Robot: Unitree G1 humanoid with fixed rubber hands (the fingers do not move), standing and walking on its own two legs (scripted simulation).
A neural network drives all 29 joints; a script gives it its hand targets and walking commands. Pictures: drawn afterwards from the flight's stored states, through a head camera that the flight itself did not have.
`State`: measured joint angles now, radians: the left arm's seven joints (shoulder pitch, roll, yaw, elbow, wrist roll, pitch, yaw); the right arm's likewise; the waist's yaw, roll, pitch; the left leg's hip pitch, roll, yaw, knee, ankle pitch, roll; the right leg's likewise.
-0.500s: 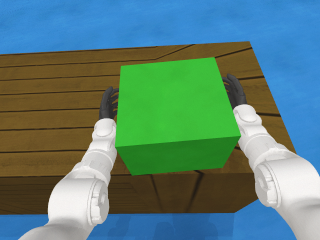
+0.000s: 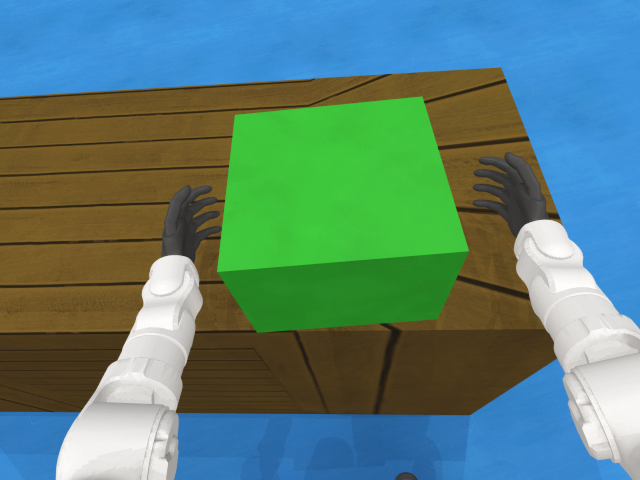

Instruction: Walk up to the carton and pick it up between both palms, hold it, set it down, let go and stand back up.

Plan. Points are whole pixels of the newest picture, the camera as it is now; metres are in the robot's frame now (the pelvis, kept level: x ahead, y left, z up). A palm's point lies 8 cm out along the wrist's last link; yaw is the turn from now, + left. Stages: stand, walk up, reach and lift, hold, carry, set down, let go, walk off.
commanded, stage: set down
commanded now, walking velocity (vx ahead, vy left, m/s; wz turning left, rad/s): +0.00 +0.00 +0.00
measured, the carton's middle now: (337, 218) +0.44 +0.03 +0.04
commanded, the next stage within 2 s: none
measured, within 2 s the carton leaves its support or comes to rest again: neither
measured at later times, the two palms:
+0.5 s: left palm (161, 301) +0.31 +0.23 +0.06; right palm (552, 272) +0.35 -0.21 +0.06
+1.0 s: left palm (144, 351) +0.25 +0.23 +0.06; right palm (600, 344) +0.27 -0.24 +0.05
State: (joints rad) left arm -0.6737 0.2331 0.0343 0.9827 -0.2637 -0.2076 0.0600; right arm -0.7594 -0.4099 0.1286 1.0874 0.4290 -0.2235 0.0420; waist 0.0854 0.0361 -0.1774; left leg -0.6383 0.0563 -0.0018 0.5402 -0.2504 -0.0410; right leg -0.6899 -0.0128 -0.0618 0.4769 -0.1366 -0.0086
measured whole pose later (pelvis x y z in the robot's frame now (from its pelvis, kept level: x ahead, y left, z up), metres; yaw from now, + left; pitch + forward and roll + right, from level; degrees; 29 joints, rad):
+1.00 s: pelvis +0.00 +0.01 +0.02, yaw +0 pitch -1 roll +0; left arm 0.03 0.17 0.05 0.12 -0.15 0.19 0.13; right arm 0.01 -0.37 -0.05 0.35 0.32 -0.03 0.13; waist 0.04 0.00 0.00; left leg -0.13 0.04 0.02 0.38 -0.23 -0.03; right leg -0.21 -0.02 -0.05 0.36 -0.14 0.00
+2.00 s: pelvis +0.01 +0.01 +0.02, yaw -3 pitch -4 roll +0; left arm 0.38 0.16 0.01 0.00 -0.11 0.14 0.13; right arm 0.39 -0.31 -0.05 0.10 0.22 -0.01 0.12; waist 0.04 0.02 0.04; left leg -0.02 0.05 0.06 0.32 -0.24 -0.03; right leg -0.12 -0.01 -0.01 0.32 -0.14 0.01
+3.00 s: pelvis +0.03 +0.03 +0.02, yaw -2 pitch -4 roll -1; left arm 0.30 0.18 -0.01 0.29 -0.04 0.14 0.05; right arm 0.26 -0.22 -0.04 0.52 0.05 -0.14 0.05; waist 0.02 0.03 0.08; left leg -0.02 0.04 0.05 0.37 -0.28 -0.01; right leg -0.10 -0.02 -0.01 0.33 -0.16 0.02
